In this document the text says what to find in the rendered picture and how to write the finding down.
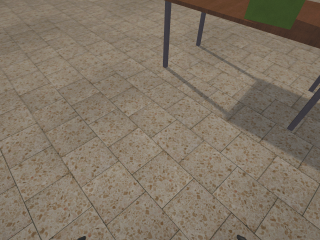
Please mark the carton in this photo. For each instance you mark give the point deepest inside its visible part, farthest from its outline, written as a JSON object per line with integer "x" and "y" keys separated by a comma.
{"x": 279, "y": 13}

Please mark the table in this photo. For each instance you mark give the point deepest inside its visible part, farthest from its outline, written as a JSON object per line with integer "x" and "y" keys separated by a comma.
{"x": 305, "y": 29}

